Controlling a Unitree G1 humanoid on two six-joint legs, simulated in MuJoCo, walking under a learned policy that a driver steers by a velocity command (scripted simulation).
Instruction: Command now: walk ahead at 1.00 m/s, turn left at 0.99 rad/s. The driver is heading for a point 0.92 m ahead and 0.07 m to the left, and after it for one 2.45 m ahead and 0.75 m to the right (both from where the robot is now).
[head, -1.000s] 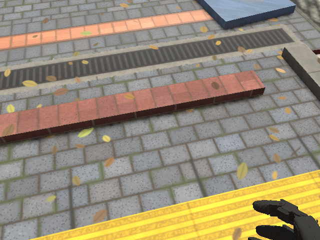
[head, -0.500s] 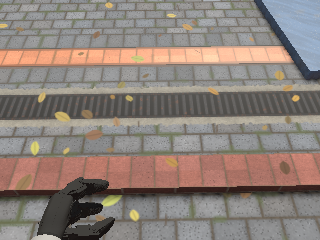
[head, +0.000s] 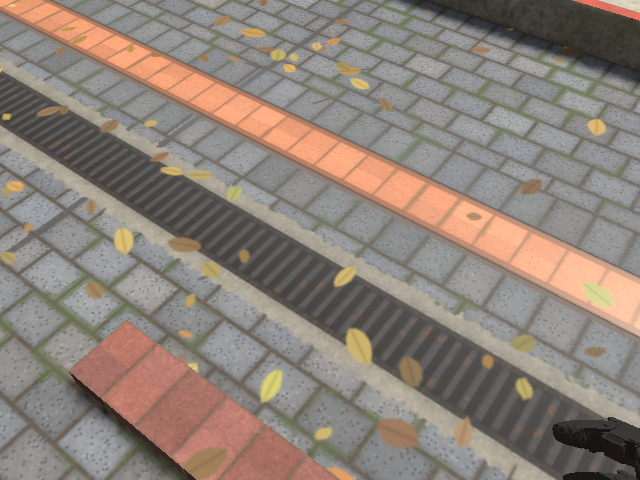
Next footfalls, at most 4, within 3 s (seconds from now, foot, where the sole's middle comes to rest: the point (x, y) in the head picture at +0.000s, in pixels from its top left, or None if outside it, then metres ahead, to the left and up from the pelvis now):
0.40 right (396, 418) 0.61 -0.10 -0.73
0.86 left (267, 279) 0.97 0.20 -0.73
1.32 right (309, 160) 1.42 0.11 -0.73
1.72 left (292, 73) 1.86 0.19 -0.73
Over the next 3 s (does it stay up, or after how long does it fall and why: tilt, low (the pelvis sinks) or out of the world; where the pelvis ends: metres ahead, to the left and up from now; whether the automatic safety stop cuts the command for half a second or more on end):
stays up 2.32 -0.50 0.19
